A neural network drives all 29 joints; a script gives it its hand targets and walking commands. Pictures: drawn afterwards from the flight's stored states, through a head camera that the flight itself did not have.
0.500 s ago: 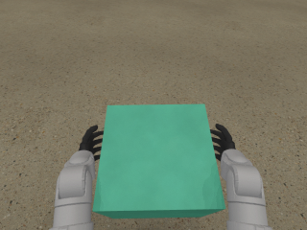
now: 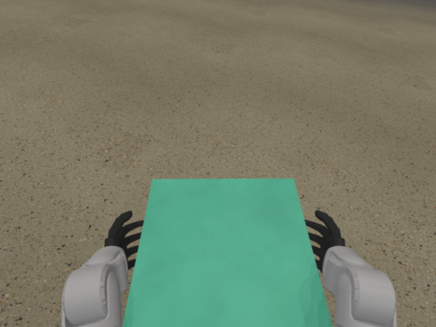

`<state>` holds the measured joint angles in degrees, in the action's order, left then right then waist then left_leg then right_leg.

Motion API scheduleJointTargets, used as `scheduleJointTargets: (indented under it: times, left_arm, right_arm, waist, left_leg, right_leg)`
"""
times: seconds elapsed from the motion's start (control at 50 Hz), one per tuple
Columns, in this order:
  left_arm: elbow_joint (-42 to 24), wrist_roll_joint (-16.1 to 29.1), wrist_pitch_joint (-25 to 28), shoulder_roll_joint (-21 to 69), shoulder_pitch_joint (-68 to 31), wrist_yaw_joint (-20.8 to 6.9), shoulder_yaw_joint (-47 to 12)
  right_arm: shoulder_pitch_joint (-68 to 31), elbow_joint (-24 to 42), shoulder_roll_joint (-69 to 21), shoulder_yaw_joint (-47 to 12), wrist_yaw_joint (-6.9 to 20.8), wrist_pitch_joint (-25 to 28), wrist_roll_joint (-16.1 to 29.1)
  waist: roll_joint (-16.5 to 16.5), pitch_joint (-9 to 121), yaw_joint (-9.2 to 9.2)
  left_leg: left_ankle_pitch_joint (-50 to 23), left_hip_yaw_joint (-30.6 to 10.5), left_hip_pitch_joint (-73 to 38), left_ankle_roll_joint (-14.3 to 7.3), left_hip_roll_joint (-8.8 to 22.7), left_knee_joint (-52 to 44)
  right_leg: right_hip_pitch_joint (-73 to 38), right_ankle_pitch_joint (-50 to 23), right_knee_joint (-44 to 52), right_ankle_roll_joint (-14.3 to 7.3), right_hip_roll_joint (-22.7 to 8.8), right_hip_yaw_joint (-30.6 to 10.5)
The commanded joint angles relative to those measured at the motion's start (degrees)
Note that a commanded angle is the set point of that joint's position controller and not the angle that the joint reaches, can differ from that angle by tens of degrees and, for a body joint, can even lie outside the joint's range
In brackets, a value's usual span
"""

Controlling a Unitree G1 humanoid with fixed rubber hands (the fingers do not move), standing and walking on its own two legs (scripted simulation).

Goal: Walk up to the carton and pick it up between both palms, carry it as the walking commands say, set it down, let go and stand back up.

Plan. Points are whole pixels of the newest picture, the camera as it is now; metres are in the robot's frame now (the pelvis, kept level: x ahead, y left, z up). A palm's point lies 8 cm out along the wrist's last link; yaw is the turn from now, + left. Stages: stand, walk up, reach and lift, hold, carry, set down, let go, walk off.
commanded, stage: carry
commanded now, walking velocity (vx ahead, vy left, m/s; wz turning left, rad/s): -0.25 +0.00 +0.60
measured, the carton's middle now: (223, 271) +0.23 +0.01 +0.01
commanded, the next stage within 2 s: none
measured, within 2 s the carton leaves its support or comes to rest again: neither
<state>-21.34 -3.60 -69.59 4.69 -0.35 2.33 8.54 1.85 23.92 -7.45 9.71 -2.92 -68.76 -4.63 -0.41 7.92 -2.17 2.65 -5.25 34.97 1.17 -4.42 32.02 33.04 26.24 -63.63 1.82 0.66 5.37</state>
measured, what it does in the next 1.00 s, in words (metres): walks backwards, turning left: right foot, then left foot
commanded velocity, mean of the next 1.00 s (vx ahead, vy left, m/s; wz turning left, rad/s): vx -0.14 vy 0.00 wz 0.34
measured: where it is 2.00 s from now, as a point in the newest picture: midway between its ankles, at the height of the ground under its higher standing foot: outside the picture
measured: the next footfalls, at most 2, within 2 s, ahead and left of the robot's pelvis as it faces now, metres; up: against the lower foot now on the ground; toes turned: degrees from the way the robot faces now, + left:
right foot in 0.08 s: -0.01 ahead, -0.07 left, +0.00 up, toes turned -2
left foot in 0.34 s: -0.20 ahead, +0.20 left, +0.00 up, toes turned +17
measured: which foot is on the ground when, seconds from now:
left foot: down 0.00-0.04, up 0.06-0.32, down 0.34-0.74, up 0.76-0.94, down 0.96-1.00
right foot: up 0.00-0.06, down 0.08-0.36, up 0.38-0.70, down 0.72-1.00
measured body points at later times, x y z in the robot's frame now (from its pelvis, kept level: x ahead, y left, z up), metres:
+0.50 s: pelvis -0.26 +0.08 +0.01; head -0.30 +0.09 +0.46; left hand -0.10 +0.33 +0.06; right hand +0.01 +0.00 +0.09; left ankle -0.24 +0.19 -0.71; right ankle -0.17 -0.05 -0.64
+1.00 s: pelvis -0.49 +0.08 +0.00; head -0.56 +0.06 +0.44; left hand -0.36 +0.35 +0.11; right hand -0.20 +0.04 +0.13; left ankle -0.51 +0.20 -0.71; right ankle -0.37 -0.05 -0.71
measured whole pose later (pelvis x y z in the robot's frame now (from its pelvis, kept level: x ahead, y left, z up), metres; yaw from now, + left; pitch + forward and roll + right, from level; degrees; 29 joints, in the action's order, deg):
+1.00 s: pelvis -0.49 +0.08 +0.00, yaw +29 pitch +0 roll +1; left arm -27.8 -4.0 -67.6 5.5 0.9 2.0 8.0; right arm 1.3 29.8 -5.8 7.9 -2.3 -68.2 -4.1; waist 2.8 12.0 1.5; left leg 19.2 0.8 23.5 -0.6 -1.6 42.2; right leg 24.7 19.0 -43.8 4.0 -9.3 3.0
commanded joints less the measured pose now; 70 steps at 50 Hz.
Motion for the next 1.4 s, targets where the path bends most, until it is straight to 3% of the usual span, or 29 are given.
scheduleJointTargets:
  times: [0.0,0.02,0.04,0.06,0.12,0.24,0.28,0.3,0.32,0.34,0.36,0.44,0.58,0.66,0.68,0.72,0.74,0.8,0.88,0.92,0.94,0.98,1.02,1.06,1.16,1.22,1.26,1.28,1.38]
  left_arm:
    - [-16.69,21.31,3.19,50.84,-29.99,-4.79,-44.14]
    - [-19.26,21.83,3.58,51.29,-30.27,-5.25,-43.86]
    - [-18.43,21.33,3.73,50.03,-28.61,-5.47,-42.84]
    - [-17.3,21.44,3.64,48.17,-26.91,-5.67,-41.76]
    - [-14.18,20.93,2.62,43.82,-26.86,-6.33,-41.47]
    - [-16.82,18.2,1.17,38.37,-27.08,-4.66,-41.11]
    - [-16.12,17.54,0.36,38.1,-25.16,-3.99,-40.91]
    - [-15.53,17.13,0.02,38.32,-24.63,-3.77,-40.91]
    - [-15.52,17.15,-0.13,39.22,-25.02,-3.74,-40.9]
    - [-15.14,16.91,0.1,40.56,-25.39,-3.86,-40.65]
    - [-17.37,18.86,0.57,41.94,-30.18,-4.18,-43.42]
    - [-20.07,22.95,3.05,52.28,-35.04,-6.22,-46.0]
    - [-20.46,23.16,2.93,45.12,-29.14,-5.18,-48.37]
    - [-18.64,23.01,2.69,45.89,-25.58,-6.09,-46.32]
    - [-18.2,23.11,2.87,46.37,-24.07,-6.42,-45.58]
    - [-19.42,23.62,3.74,47.83,-26.88,-7.07,-43.98]
    - [-17.6,22.05,4.12,49.5,-24.22,-7.32,-43.09]
    - [-19.16,22.15,4.74,48.45,-30.5,-7.61,-43.02]
    - [-14.05,17.26,1.76,37.73,-21.23,-5.82,-39.84]
    - [-10.3,13.96,-0.36,32.33,-19.25,-4.35,-37.72]
    - [-9.84,13.37,-1.21,31.26,-20.02,-3.91,-37.5]
    - [-13.02,15.78,-1.76,32.6,-27.56,-3.55,-40.79]
    - [-14.52,18.11,-1.93,37.45,-35.23,-4.58,-42.82]
    - [-15.41,20.69,-1.07,44.06,-37.77,-5.55,-43.26]
    - [-17.34,24.24,1.0,52.03,-35.36,-6.24,-44.63]
    - [-19.05,24.36,1.81,49.47,-30.54,-6.19,-44.18]
    - [-19.32,23.77,2.42,46.56,-28.25,-6.37,-43.46]
    - [-18.72,23.51,2.71,46.46,-27.53,-6.48,-43.8]
    - [-16.07,19.77,1.87,43.62,-28.07,-6.64,-41.86]
  right_arm:
    - [-26.47,13.7,-42.01,-42.05,6.26,1.84,19.71]
    - [-30.22,16.88,-44.01,-45.05,6.37,1.9,21.02]
    - [-31.53,16.46,-43.8,-45.47,6.42,1.48,21.13]
    - [-29.97,14.31,-42.47,-44.79,5.85,1.25,20.44]
    - [-28.02,13.23,-39.94,-43.62,4.88,1.03,18.6]
    - [-27.43,11.59,-35.31,-43.65,5.31,-0.93,19.37]
    - [-25.47,10.49,-36.09,-42.65,5.58,-1.54,19.88]
    - [-24.85,9.47,-36.71,-41.63,5.82,-1.72,19.98]
    - [-25.21,9.09,-36.5,-41.02,6.04,-1.58,20.12]
    - [-25.06,8.77,-37.92,-41.47,6.46,-1.49,20.72]
    - [-27.53,10.52,-39.12,-42.03,6.65,-0.84,20.43]
    - [-34.76,19.56,-45.89,-45.06,7.27,1.69,22.29]
    - [-17.86,10.86,-39.65,-40.9,6.89,1.59,17.85]
    - [-24.07,17.01,-39.92,-44.05,6.24,2.22,19.48]
    - [-26.69,19.28,-39.87,-45.08,6.01,2.44,19.93]
    - [-31.44,22.77,-40.87,-47.89,6.12,2.5,21.15]
    - [-34.43,24.11,-43.11,-49.95,7.03,2.25,22.24]
    - [-31.86,19.03,-44.1,-48.29,6.93,3.24,21.88]
    - [-27.25,14.7,-34.59,-46.34,5.91,0.4,20.49]
    - [-24.77,7.15,-30.92,-43.17,6.16,-1.94,19.78]
    - [-23.37,4.06,-29.17,-41.39,6.15,-2.57,19.22]
    - [-22.26,1.82,-31.15,-39.62,6.56,-2.81,18.26]
    - [-26.13,3.59,-36.9,-39.52,6.69,-2.61,18.53]
    - [-32.08,9.14,-40.65,-40.85,6.94,-1.72,20.19]
    - [-35.58,19.56,-44.15,-43.09,6.24,0.85,22.17]
    - [-29.8,18.43,-44.17,-44.33,5.56,0.82,21.65]
    - [-28.17,17.21,-43.47,-45.07,5.41,0.71,20.89]
    - [-27.18,17.04,-42.75,-45.75,5.51,0.48,20.63]
    - [-30.17,17.02,-40.24,-46.52,6.35,0.28,20.66]
  waist:
    - [9.61,26.26,0.7]
    - [17.03,22.55,1.29]
    - [15.01,15.48,1.9]
    - [9.88,14.08,2.03]
    - [12.81,11.89,2.9]
    - [13.24,10.72,2.05]
    - [5.47,11.37,2.89]
    - [-2.98,10.28,2.75]
    - [-16.78,9.22,2.47]
    - [-18.17,7.72,2.06]
    - [-18.78,6.46,2.59]
    - [-9.9,9.04,1.63]
    - [-9.22,20.63,2.8]
    - [-11.9,21.38,0.86]
    - [-9.5,22.59,-0.33]
    - [22.18,19.26,1.3]
    - [23.94,11.61,1.61]
    - [11.84,8.13,4.81]
    - [11.97,6.17,2.39]
    - [0.04,5.32,2.67]
    - [-13.16,5.23,2.08]
    - [-19.21,3.0,1.46]
    - [-12.77,-0.02,1.89]
    - [-10.95,1.18,1.41]
    - [-9.67,14.0,1.37]
    - [-4.1,22.93,0.84]
    - [8.72,24.44,0.46]
    - [12.95,22.17,1.1]
    - [11.56,9.77,3.05]
  left_leg:
    - [18.8,4.68,-15.36,4.89,0.8,10.87]
    - [23.86,4.87,-8.19,4.61,0.72,27.67]
    - [24.58,2.72,1.77,3.93,5.56,35.11]
    - [23.56,2.4,5.47,2.37,6.46,36.7]
    - [18.67,6.98,2.14,-0.29,5.31,35.86]
    - [24.32,12.1,-9.08,0.8,2.47,10.18]
    - [17.81,8.91,-14.08,1.09,3.22,-6.81]
    - [10.98,0.94,-17.49,0.34,8.69,-9.39]
    - [-4.84,-17.24,-20.07,-4.17,21.04,-10.49]
    - [-12.14,-22.19,-15.59,-8.3,25.55,-10.93]
    - [-12.77,-19.78,-8.93,-12.31,24.06,-9.25]
    - [2.62,-10.51,-12.4,-8.05,15.54,-8.61]
    - [4.62,-20.25,-26.86,-7.88,17.19,-14.34]
    - [21.77,-10.09,-16.86,5.03,10.18,-25.98]
    - [20.48,-5.24,-13.1,8.71,6.79,-23.7]
    - [22.25,5.45,-9.16,4.84,-0.04,16.32]
    - [19.23,0.67,-9.18,3.44,5.19,29.39]
    - [14.57,4.03,-10.67,0.4,5.0,23.3]
    - [18.96,8.06,-14.82,-1.17,2.55,5.59]
    - [16.99,0.68,-20.77,-0.34,8.52,-7.39]
    - [7.57,-14.13,-20.24,-2.02,18.42,-12.38]
    - [8.77,-17.94,-6.44,-7.43,22.18,-15.34]
    - [32.42,-15.22,2.78,-7.21,18.97,-21.29]
    - [39.44,-10.38,0.87,-4.71,17.18,-24.0]
    - [34.58,-8.14,-14.06,-3.47,14.82,-20.74]
    - [24.47,-3.7,-20.41,-1.85,11.53,-15.95]
    - [12.47,0.84,-17.46,0.51,7.53,-5.87]
    - [8.63,2.81,-17.45,0.73,7.01,-5.11]
    - [15.5,4.4,-16.41,-1.13,5.39,7.56]
  right_leg:
    - [-29.32,-1.56,47.93,-3.65,-7.14,-6.95]
    - [-24.33,-6.03,47.02,-8.98,-24.12,-21.12]
    - [-21.46,-21.87,43.24,-10.28,-27.97,-21.43]
    - [-24.25,-30.46,40.35,-9.47,-26.34,-16.58]
    - [-21.58,-46.23,35.31,-8.59,-21.05,-6.65]
    - [-18.65,-27.71,33.04,-5.31,-19.73,-3.3]
    - [-16.96,-19.21,25.54,-1.6,-17.33,1.05]
    - [-9.41,-9.94,20.76,0.94,-14.76,2.97]
    - [3.01,5.36,11.66,4.21,-8.99,5.33]
    - [6.18,10.37,0.77,4.58,-7.42,1.55]
    - [3.26,9.7,-3.98,3.21,-7.4,-2.08]
    - [5.66,-1.46,-7.76,2.16,-5.83,-4.4]
    - [-2.21,2.18,12.08,1.35,-1.48,-5.21]
    - [-27.81,3.35,41.77,-2.47,1.72,3.19]
    - [-37.28,3.69,48.41,-3.85,0.02,2.23]
    - [-24.81,6.35,49.05,-9.74,-23.87,-22.34]
    - [-9.6,6.86,50.31,-12.32,-28.38,-22.56]
    - [-5.23,7.17,42.29,-3.59,-15.92,-3.19]
    - [-6.1,-2.36,36.96,-4.82,-14.62,-8.47]
    - [-3.38,-5.11,27.89,-2.88,-11.14,-5.36]
    - [0.37,-1.22,20.07,0.27,-6.51,-2.17]
    - [-5.55,3.05,14.44,1.32,-6.68,-2.24]
    - [-8.79,-0.53,10.04,0.74,-5.44,-2.77]
    - [-7.93,-3.24,9.83,-0.65,-4.19,-2.08]
    - [-10.86,-2.03,23.58,-1.08,-1.77,-1.75]
    - [-22.57,-2.79,40.81,-3.25,-1.15,-0.29]
    - [-28.52,-1.44,46.31,-5.67,-10.4,-13.67]
    - [-23.64,0.46,44.93,-6.53,-13.19,-15.08]
    - [-2.47,18.47,42.5,-4.2,-15.07,-8.7]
